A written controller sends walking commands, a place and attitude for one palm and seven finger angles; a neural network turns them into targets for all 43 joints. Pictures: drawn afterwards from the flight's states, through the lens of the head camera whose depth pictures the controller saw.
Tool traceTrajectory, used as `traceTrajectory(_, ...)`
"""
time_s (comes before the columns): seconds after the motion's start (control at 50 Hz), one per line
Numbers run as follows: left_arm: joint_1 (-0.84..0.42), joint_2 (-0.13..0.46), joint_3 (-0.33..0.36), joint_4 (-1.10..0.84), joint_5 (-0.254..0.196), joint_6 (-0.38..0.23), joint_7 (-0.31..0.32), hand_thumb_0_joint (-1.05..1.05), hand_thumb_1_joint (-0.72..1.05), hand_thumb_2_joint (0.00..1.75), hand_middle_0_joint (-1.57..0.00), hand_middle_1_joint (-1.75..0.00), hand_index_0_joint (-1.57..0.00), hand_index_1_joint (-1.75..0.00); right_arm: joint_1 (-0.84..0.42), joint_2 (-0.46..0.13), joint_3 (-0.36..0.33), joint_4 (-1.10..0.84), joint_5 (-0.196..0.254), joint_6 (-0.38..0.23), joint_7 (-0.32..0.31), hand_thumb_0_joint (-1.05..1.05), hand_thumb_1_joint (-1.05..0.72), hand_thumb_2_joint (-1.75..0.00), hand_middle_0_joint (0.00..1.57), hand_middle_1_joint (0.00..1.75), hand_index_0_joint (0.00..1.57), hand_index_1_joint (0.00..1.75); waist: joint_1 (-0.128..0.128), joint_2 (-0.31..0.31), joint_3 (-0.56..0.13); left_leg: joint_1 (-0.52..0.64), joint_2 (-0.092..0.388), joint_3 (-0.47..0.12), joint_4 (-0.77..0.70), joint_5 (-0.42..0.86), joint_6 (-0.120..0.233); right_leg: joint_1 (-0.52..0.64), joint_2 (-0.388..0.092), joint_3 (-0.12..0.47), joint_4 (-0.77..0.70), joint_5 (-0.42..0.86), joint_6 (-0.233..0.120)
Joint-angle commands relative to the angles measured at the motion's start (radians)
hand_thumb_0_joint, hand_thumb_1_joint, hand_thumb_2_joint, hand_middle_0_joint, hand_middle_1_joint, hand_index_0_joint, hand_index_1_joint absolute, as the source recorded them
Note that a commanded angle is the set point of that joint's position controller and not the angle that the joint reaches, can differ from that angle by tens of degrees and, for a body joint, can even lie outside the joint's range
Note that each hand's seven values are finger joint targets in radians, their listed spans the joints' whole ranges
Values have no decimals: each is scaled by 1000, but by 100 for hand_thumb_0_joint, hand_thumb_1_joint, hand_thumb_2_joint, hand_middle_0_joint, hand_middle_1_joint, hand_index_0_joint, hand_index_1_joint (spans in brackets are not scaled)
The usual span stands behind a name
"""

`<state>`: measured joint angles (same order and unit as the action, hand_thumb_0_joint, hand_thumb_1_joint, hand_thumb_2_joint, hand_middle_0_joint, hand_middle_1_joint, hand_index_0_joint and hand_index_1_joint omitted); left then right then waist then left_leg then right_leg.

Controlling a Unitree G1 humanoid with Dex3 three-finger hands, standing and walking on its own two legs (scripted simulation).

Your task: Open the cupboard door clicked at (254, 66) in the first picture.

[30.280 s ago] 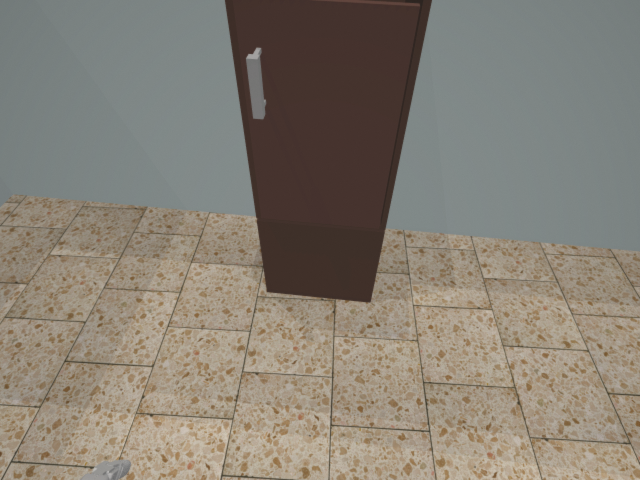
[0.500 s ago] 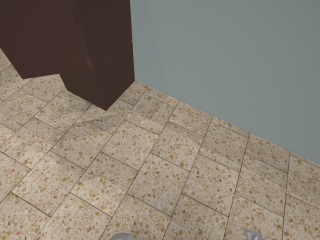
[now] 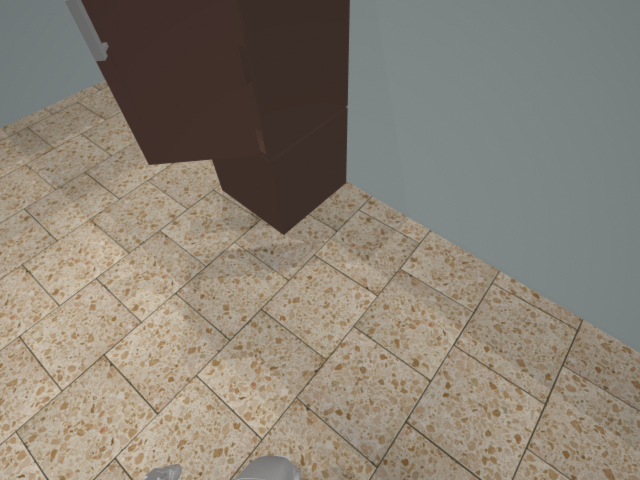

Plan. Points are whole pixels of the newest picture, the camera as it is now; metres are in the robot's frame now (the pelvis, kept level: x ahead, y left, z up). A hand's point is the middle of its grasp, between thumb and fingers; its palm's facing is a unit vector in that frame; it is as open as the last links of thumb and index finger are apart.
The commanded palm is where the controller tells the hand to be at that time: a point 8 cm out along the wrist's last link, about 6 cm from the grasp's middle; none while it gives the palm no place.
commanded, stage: turn to face it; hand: left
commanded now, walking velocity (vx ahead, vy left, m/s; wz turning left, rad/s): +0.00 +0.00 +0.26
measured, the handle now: (90, 25) +0.99 +0.56 +0.09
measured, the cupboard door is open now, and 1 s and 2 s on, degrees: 47 47 47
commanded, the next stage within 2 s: take the last steps up to it in 0.06 s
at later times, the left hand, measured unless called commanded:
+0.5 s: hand out of the picture +0.08 +0.23 -0.15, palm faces +0.18 -0.96 -0.22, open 7.4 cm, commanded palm none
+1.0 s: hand out of the picture +0.05 +0.26 -0.19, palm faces +0.36 -0.92 -0.16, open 7.4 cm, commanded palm none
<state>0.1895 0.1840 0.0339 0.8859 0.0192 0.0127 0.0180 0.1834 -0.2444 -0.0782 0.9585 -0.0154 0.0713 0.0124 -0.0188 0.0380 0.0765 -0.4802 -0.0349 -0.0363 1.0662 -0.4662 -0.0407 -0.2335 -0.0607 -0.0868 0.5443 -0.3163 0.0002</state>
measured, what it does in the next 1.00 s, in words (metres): walks ahead, turning left: left foot, then right foot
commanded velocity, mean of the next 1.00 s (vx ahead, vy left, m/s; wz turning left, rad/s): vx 0.26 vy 0.12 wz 0.15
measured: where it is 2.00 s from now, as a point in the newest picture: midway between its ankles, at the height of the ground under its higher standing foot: (257, 382)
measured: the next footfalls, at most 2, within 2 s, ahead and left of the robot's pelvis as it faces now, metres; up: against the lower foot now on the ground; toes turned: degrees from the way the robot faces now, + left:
left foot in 0.22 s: +0.04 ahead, +0.13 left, +0.00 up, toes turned +8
right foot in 0.56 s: +0.14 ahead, -0.09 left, +0.00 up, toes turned +4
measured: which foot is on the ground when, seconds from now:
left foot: up 0.00-0.20, down 0.22-0.56, up 0.58-0.94, down 0.96-1.00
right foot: down 0.00-0.22, up 0.24-0.54, down 0.56-0.96, up 0.98-1.00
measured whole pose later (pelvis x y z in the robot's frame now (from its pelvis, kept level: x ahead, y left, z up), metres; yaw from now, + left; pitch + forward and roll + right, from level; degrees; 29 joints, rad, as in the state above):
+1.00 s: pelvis +0.18 +0.12 -0.02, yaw +15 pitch +1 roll +0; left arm 0.42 0.16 0.05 1.13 0.02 -0.02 -0.01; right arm 0.13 -0.21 -0.05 0.96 -0.03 -0.05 0.03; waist 0.05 -0.04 0.07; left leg -0.43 0.04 0.11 0.62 -0.19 0.03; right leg -0.15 -0.19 -0.11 0.78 -0.51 0.06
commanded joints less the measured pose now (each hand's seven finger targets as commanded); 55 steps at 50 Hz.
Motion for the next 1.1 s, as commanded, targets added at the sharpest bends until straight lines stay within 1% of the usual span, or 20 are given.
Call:
traceTrajectory(0.0,49,177,47,-39,5,-30,15,0,90,90,-20,-30,-20,-30,-50,-34,-3,-80,5,-23,3,0,-90,-90,20,30,20,30,27,-236,-74,-44,42,50,-30,11,-17,136,-244,113,-189,573,-115)
traceTrajectory(0.1,126,212,59,16,10,-29,11,0,90,90,-20,-30,-20,-30,-81,-4,17,-71,10,-44,0,0,-90,-90,20,30,20,30,62,-238,-116,82,18,120,-371,24,-7,209,-260,97,-101,688,-115)
traceTrajectory(0.16,92,191,56,26,-10,-24,4,0,90,90,-20,-30,-20,-30,24,-47,18,-29,2,-62,-8,0,-90,-90,20,30,20,30,-1,-133,-138,348,42,94,-650,308,23,49,-211,34,17,474,-24)
traceTrajectory(0.2,55,106,35,-20,-15,-16,-9,0,90,90,-20,-30,-20,-30,124,-196,-18,-19,-14,-69,-19,0,-90,-90,20,30,20,30,-45,256,-180,516,381,-329,-736,517,220,-266,-30,-63,363,-304,65)
traceTrajectory(0.22,-2,112,37,-42,-5,-7,-8,0,90,90,-20,-30,-20,-30,153,-215,-20,-10,-19,-60,-27,0,-90,-90,20,30,20,30,-67,218,-158,473,419,-361,-762,367,296,-320,-25,13,499,-354,45)
traceTrajectory(0.26,-64,113,42,-26,8,-4,-20,0,90,90,-20,-30,-20,-30,115,-156,-6,-16,-19,-73,-34,0,-90,-90,20,30,20,30,-47,213,-59,371,334,-328,-805,165,274,-394,-46,62,575,-237,29)
traceTrajectory(0.36,-22,85,38,12,3,-17,-43,0,90,90,-20,-30,-20,-30,95,-124,9,-12,-13,-102,-35,0,-90,-90,20,30,20,30,0,87,-59,335,254,-201,-824,234,238,-293,-35,31,416,-106,28)
traceTrajectory(0.48,85,84,47,47,5,-31,-43,0,90,90,-20,-30,-20,-30,59,-118,7,-4,-9,-90,-24,0,-90,-90,20,30,20,30,65,43,-54,150,184,-146,-741,58,198,63,26,-38,35,-8,31)
traceTrajectory(0.5,161,115,58,68,8,-39,-38,0,90,90,-20,-30,-20,-30,38,-98,8,-6,-1,-92,-19,0,-90,-90,20,30,20,30,107,-29,-59,30,124,-100,-624,17,159,224,-2,5,-74,5,24)
traceTrajectory(0.54,308,272,91,98,14,-51,-15,0,90,90,-20,-30,-20,-30,-1,-34,17,-63,0,-90,-6,0,-90,-90,20,30,20,30,171,-413,-51,-274,-21,49,-102,-160,55,358,-464,622,-407,-339,-140)
traceTrajectory(0.56,270,253,85,86,1,-51,-9,0,90,90,-20,-30,-20,-30,-33,-84,6,-66,-15,-83,1,0,-90,-90,20,30,20,30,140,-269,23,-283,51,-33,38,-66,52,221,-481,628,-457,-440,-174)
traceTrajectory(0.64,128,119,48,69,0,-81,-5,0,90,90,-20,-30,-20,-30,11,-32,7,-12,-15,-65,20,0,-90,-90,20,30,20,30,37,-232,48,-190,135,-5,72,217,10,58,-319,233,-419,-69,-84)
traceTrajectory(0.74,214,144,50,131,3,-99,-8,0,90,90,-20,-30,-20,-30,-29,24,17,-15,-7,-68,39,0,-90,-90,20,30,20,30,58,-163,-10,-146,117,105,-173,276,-17,178,-276,42,-365,275,-81)
traceTrajectory(0.84,233,168,54,173,12,-90,-8,0,90,90,-20,-30,-20,-30,-92,35,31,-49,-2,-91,47,0,-90,-90,20,30,20,30,74,-234,-15,-6,82,153,-430,247,12,179,-288,5,-288,353,-71)
traceTrajectory(0.9,190,161,58,173,9,-79,-12,0,90,90,-20,-30,-20,-30,99,-32,16,6,-9,-110,30,0,-90,-90,20,30,20,30,-26,-133,-86,357,40,185,-585,260,42,33,-230,-62,-49,353,-33)
traceTrajectory(0.92,212,116,48,161,4,-73,-19,0,90,90,-20,-30,-20,-30,253,-130,-8,44,-19,-116,14,0,-90,-90,20,30,20,30,-86,73,-191,570,159,52,-596,228,85,-105,-151,-123,200,169,-2)
traceTrajectory(0.94,226,57,37,130,-4,-68,-23,0,90,90,-20,-30,-20,-30,367,-223,-31,65,-22,-119,-6,0,-90,-90,20,30,20,30,-111,329,-275,697,381,-301,-714,208,179,-313,-9,-126,509,-293,30)
traceTrajectory(0.96,143,56,32,100,-1,-63,-18,0,90,90,-20,-30,-20,-30,377,-230,-32,70,-15,-107,-24,0,-90,-90,20,30,20,30,-120,269,-261,672,425,-339,-785,202,230,-397,-15,-1,685,-303,-3)
traceTrajectory(0.98,96,48,32,84,0,-67,-16,0,90,90,-20,-30,-20,-30,308,-206,-22,55,-17,-107,-23,0,-90,-90,20,30,20,30,-94,158,-167,545,430,-307,-809,128,246,-430,-51,29,766,-250,-26)
traceTrajectory(1.08,112,21,29,120,7,-35,-33,0,90,90,-20,-30,-20,-30,141,-52,23,25,-14,-140,-35,0,-90,-90,20,30,20,30,16,80,-28,270,330,-76,-880,283,210,-354,-103,51,637,-28,-5)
